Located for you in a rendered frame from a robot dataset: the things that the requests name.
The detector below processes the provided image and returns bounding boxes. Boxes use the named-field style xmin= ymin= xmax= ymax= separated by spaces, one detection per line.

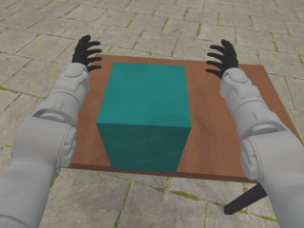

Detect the robot right upper arm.
xmin=239 ymin=130 xmax=304 ymax=228

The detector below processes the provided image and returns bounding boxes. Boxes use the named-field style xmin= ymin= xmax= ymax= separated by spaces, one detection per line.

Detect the left robot forearm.
xmin=10 ymin=63 xmax=90 ymax=160

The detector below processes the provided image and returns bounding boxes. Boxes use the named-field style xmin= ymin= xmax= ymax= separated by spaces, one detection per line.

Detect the right robot forearm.
xmin=219 ymin=67 xmax=304 ymax=153

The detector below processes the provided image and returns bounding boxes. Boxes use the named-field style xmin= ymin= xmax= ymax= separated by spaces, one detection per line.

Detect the robot left upper arm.
xmin=0 ymin=116 xmax=77 ymax=228

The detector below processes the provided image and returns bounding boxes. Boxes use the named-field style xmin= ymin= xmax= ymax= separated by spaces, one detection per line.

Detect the right robot hand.
xmin=205 ymin=39 xmax=238 ymax=79

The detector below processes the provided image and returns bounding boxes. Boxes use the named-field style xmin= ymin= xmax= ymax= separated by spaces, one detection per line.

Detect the left robot hand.
xmin=71 ymin=34 xmax=102 ymax=72

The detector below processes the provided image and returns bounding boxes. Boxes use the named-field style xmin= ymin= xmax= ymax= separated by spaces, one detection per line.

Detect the table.
xmin=68 ymin=54 xmax=304 ymax=215

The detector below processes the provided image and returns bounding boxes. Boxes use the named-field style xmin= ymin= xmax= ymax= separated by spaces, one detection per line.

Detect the carton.
xmin=96 ymin=62 xmax=192 ymax=173

